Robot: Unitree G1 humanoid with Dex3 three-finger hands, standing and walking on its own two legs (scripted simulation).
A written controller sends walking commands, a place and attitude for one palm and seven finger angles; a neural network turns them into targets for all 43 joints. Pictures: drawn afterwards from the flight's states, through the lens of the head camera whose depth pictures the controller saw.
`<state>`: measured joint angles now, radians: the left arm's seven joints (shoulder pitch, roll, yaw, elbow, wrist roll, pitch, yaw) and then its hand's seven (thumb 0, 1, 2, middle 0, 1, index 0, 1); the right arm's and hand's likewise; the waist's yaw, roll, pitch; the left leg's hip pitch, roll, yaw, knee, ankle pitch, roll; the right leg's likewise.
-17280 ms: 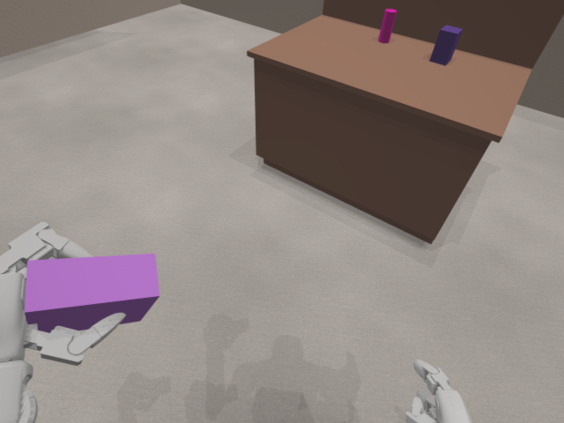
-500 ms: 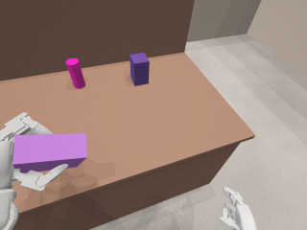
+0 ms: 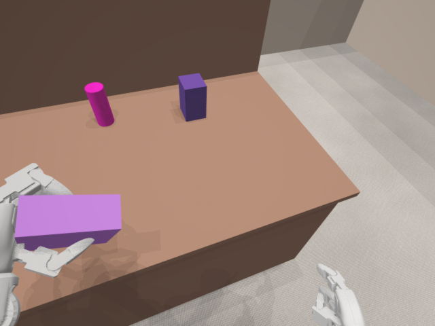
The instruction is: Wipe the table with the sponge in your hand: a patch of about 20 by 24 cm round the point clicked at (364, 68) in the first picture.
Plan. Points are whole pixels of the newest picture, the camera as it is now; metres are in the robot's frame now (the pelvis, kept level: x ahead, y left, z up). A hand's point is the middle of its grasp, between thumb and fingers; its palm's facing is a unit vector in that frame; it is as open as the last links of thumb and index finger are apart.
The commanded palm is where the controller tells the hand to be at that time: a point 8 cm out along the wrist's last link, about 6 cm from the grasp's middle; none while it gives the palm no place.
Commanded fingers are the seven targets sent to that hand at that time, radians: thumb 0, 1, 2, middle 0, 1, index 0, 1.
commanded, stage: turn the palm down, sponge in hand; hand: left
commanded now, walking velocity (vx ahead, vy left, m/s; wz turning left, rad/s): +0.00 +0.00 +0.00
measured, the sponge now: (84, 222) +0.23 +0.22 +0.13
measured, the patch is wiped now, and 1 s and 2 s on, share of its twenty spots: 0.00 0.00 0.00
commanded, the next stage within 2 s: none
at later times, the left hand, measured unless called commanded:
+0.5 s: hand (40, 236) +0.20 +0.26 +0.14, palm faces +0.42 -0.62 -0.66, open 9.3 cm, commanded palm +0.16 +0.27 +0.16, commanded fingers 0.00 0.10 1.30 -1.20 -1.60 -1.20 -1.60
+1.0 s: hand (71, 244) +0.20 +0.23 +0.10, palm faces +0.20 -0.42 -0.88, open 9.3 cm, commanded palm +0.18 +0.24 +0.16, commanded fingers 0.00 0.10 1.30 -1.20 -1.60 -1.20 -1.60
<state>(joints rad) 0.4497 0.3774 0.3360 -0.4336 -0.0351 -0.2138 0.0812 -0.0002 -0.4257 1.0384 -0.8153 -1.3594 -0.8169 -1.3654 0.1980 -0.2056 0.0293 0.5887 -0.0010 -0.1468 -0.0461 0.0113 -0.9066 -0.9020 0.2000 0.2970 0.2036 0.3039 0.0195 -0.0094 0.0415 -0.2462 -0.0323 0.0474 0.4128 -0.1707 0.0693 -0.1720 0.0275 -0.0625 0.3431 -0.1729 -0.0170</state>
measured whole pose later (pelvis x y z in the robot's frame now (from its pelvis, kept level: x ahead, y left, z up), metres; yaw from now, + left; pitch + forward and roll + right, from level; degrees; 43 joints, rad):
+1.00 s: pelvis +0.00 -0.06 -0.02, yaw +1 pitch -1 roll +1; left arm 0.38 0.57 0.26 -0.27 0.37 0.08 0.06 0.00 -0.42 1.04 -0.80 -1.37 -0.81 -1.38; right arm 0.19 -0.30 0.00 0.61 0.02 -0.03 -0.13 0.01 -0.91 -0.90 0.20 0.30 0.20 0.30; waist 0.06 0.08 0.00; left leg -0.36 0.01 0.01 0.66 -0.29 0.00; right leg -0.31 0.08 -0.08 0.65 -0.34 -0.11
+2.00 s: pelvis +0.00 -0.02 +0.00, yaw +1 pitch -4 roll +0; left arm 0.16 0.49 -0.04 -0.17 0.90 0.33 0.00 0.00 -0.42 1.04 -0.81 -1.38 -0.81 -1.38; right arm 0.00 -0.25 0.06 0.68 0.02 0.04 -0.05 0.01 -0.91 -0.90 0.20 0.30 0.20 0.30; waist 0.13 0.12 0.03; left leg -0.18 -0.04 0.03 0.42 -0.17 0.05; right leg -0.14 0.03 -0.05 0.42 -0.22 -0.05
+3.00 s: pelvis +0.01 -0.04 +0.00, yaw +0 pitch -1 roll +0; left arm 0.07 0.47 -0.03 0.09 0.91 0.25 0.06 0.00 -0.42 1.04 -0.81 -1.38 -0.81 -1.38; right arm 0.05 -0.28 0.01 0.71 0.04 0.01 -0.08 0.01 -0.91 -0.90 0.20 0.30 0.20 0.30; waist 0.10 0.10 0.01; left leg -0.23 -0.01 0.03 0.45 -0.20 0.02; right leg -0.18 0.06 -0.05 0.44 -0.24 -0.08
